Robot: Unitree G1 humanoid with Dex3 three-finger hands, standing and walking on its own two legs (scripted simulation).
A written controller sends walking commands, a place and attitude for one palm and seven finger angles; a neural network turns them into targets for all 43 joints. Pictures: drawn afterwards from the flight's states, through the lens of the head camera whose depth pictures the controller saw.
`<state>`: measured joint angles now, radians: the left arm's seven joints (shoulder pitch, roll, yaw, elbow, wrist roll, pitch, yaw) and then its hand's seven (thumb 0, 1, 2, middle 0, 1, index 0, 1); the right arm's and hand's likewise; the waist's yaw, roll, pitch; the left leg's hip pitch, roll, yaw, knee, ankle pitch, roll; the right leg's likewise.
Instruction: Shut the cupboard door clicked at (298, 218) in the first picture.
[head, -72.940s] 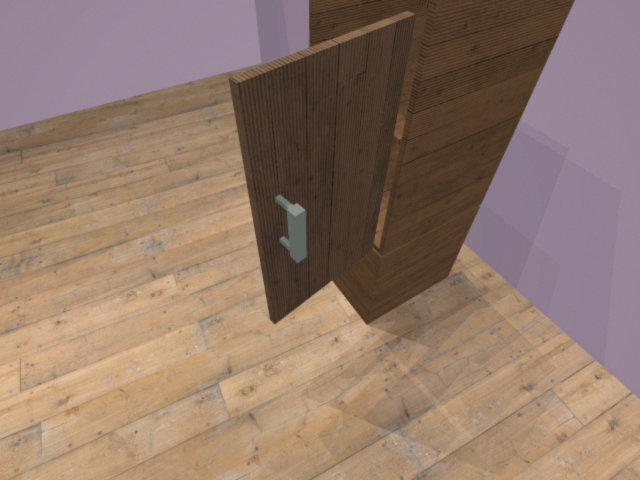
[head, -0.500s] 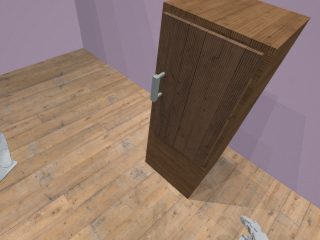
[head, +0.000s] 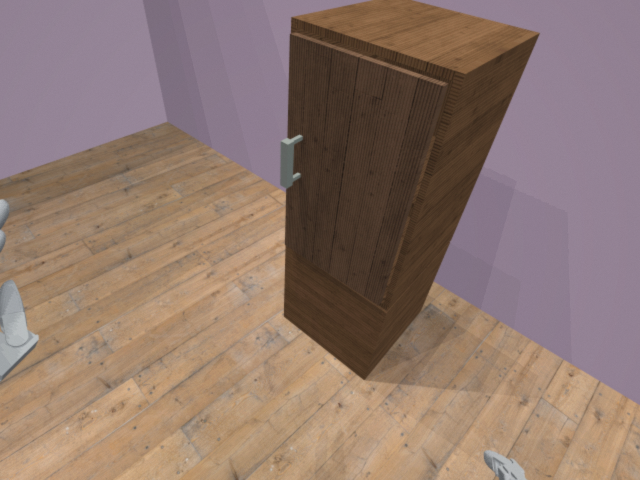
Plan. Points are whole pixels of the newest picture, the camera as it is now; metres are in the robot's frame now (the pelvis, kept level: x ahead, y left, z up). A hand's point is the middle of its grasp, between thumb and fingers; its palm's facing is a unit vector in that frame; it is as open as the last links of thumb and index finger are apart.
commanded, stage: stop stepping back and stand still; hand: left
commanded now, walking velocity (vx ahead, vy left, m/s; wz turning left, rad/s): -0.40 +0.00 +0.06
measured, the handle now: (292, 161) +0.81 +0.14 -0.02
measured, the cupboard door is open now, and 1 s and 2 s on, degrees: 1 1 1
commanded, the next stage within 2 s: let the arm hang, fingers relaxed in 1.38 s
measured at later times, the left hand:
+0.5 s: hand out of the picture +0.08 +0.31 +0.17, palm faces +0.57 -0.74 -0.36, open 7.4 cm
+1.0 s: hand out of the picture +0.09 +0.31 +0.16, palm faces +0.53 -0.73 -0.43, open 7.4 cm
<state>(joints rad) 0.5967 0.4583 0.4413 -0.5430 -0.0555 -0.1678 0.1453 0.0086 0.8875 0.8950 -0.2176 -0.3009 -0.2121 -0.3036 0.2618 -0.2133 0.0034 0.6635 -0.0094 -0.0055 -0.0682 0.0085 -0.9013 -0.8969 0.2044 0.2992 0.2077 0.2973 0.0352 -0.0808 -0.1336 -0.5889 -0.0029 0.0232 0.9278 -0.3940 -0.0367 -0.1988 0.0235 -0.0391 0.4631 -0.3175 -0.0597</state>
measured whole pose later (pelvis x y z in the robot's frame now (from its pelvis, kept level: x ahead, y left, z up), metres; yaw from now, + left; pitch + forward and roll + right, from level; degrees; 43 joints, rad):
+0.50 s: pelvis -0.10 +0.02 -0.01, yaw +5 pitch -2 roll -1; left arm 0.49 0.37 0.40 -0.41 -0.02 -0.12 0.18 0.01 0.89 0.90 -0.21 -0.30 -0.20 -0.30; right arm 0.30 -0.15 0.04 0.65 -0.01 -0.10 -0.07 0.01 -0.90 -0.90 0.21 0.30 0.21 0.30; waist -0.03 0.00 -0.10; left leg -0.29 0.05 0.01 0.61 -0.37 0.00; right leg -0.28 0.03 -0.04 0.56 -0.31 -0.02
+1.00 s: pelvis -0.08 +0.03 -0.01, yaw +6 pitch +0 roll -1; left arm 0.53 0.37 0.39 -0.45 -0.02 -0.18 0.17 0.01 0.89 0.90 -0.21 -0.30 -0.21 -0.30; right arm 0.28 -0.19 0.01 0.66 0.00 -0.09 -0.05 0.01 -0.90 -0.90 0.20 0.30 0.21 0.30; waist -0.02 0.02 -0.04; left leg -0.31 0.04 0.01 0.64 -0.31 0.00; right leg -0.27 0.05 -0.05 0.57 -0.30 -0.05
